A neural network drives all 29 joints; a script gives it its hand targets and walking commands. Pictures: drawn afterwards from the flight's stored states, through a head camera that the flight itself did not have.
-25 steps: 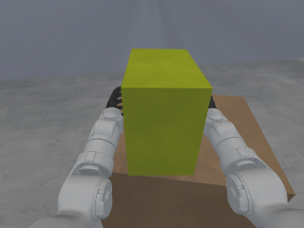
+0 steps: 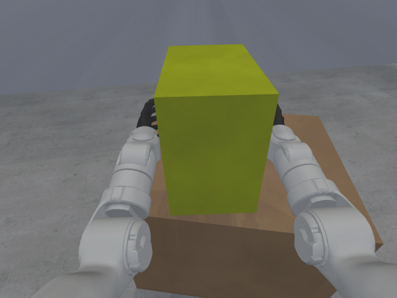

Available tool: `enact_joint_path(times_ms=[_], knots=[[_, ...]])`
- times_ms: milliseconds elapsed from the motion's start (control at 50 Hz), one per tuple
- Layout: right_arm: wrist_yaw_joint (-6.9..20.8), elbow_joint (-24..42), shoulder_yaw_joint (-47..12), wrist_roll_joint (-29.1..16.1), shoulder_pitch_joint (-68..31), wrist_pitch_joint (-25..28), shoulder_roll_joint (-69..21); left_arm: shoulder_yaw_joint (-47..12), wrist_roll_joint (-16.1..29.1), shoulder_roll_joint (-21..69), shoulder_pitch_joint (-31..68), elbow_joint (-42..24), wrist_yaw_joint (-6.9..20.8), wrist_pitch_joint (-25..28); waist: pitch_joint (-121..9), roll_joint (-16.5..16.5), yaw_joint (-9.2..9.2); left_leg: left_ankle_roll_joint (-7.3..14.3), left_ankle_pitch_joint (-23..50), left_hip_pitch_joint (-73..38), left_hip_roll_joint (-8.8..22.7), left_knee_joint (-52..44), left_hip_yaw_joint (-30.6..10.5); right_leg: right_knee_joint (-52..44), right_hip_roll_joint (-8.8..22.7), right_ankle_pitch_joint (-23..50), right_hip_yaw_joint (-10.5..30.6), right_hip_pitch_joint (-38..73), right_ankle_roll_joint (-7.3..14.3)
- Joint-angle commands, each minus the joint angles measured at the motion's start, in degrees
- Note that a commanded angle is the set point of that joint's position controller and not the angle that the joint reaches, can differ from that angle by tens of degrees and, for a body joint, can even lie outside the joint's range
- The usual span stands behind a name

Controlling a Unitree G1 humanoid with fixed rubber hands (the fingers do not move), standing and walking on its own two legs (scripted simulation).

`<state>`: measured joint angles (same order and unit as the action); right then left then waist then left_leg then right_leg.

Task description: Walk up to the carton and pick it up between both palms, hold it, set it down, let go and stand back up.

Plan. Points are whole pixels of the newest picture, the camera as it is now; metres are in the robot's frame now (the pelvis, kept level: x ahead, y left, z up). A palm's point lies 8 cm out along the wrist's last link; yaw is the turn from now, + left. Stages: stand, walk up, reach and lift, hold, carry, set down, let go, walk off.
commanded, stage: hold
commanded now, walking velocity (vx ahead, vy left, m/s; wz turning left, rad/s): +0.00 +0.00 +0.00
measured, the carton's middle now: (209, 122) +0.44 +0.02 +0.18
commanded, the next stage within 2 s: none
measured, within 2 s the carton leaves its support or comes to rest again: neither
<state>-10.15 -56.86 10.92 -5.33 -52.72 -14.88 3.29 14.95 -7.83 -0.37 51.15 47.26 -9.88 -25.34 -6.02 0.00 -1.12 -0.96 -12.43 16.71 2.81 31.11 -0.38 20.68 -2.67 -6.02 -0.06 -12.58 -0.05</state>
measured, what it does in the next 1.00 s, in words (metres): stands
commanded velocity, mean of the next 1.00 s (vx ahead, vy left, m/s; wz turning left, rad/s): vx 0.00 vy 0.00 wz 0.00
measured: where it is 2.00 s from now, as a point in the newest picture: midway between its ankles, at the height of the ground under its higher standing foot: outside the picture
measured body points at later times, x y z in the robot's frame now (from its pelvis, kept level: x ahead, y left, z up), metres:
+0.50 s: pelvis +0.02 +0.01 +0.00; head -0.02 +0.04 +0.45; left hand +0.42 +0.16 +0.21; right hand +0.43 -0.11 +0.20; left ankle +0.05 +0.11 -0.74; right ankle +0.06 -0.13 -0.74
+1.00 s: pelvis +0.00 +0.01 +0.00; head -0.06 +0.03 +0.45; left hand +0.39 +0.16 +0.22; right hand +0.40 -0.11 +0.21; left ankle +0.05 +0.11 -0.74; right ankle +0.06 -0.13 -0.74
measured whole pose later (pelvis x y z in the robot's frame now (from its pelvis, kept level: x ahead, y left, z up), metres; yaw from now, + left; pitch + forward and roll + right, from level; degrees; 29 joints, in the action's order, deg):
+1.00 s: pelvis +0.00 +0.01 +0.00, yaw +0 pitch -5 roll -3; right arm -12.8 -35.1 9.0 -11.0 -45.2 -25.1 2.6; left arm 14.3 -11.9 2.3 47.7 26.6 -7.4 -38.3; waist -3.3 0.0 -0.8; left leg -0.2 -12.9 13.1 2.8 31.1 -0.5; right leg 18.9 -2.7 -5.7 -0.1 -8.1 -0.7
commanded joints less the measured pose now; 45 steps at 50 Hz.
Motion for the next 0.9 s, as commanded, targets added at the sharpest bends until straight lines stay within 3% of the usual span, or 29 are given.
enact_joint_path(times_ms=[0,80,220,340,380,460,600,880], knots=[[6.4,22.4,-13.2,-5.5,-55.4,2.5,-43.3,-24.1,8.6,46.2,56.6,-22.6,9.4,2.9,-31.6,4.6,9.80,-1.6,0.4,-7.6,-4.3,-12.5,-3.1,-3.9,0.0,0.1,-0.8,11.2,-1.1],[5.0,28.4,-17.9,-9.0,-53.9,1.4,-42.8,-27.4,10.2,47.8,53.1,-27.9,8.8,1.7,-34.9,5.7,10.66,-3.1,11.0,-11.7,-4.7,-10.0,-4.2,-3.4,-0.7,8.2,-0.7,13.3,-1.4],[3.9,29.8,-20.9,-11.3,-48.8,-2.1,-38.0,-22.9,5.3,44.8,40.6,-27.2,11.1,-3.9,-26.0,4.0,10.07,-2.9,14.2,-12.4,-4.6,-11.5,-4.0,-4.1,-0.9,9.5,-0.5,17.0,-1.8],[3.6,38.2,-24.9,-13.8,-47.0,-3.3,-37.2,-29.4,8.0,47.9,39.3,-35.8,10.6,-5.4,-31.9,6.5,11.51,-5.1,27.6,-18.9,-3.4,-8.3,-5.8,-3.3,-2.0,13.0,-0.9,15.1,-1.1],[3.6,38.6,-25.6,-13.8,-45.1,-4.1,-36.1,-29.7,7.2,47.8,37.1,-36.6,10.5,-6.5,-30.3,6.6,11.53,-5.4,28.6,-19.4,-3.1,-8.5,-5.9,-3.6,-2.2,11.9,-0.9,14.1,-1.0],[3.6,39.5,-25.8,-13.6,-44.2,-5.1,-34.7,-28.4,5.4,46.4,33.6,-36.6,11.5,-8.6,-26.8,5.3,11.18,-4.7,26.0,-18.2,-2.8,-9.8,-5.6,-3.9,-2.0,9.8,-0.7,14.8,-1.0],[3.5,45.6,-28.0,-14.1,-47.2,-5.4,-36.3,-30.7,6.6,46.7,35.3,-39.9,11.4,-9.6,-29.4,4.5,10.61,-3.9,23.5,-16.9,-3.0,-9.9,-5.3,-3.3,-1.9,9.6,-0.5,15.2,-0.8],[4.4,38.0,-23.0,-10.6,-51.1,-6.6,-38.9,-24.7,4.1,43.3,40.8,-31.9,13.3,-10.4,-21.8,1.3,9.25,-0.2,0.1,-6.8,-3.4,-15.6,-2.9,-3.9,-0.6,-1.9,0.0,14.8,-0.6]])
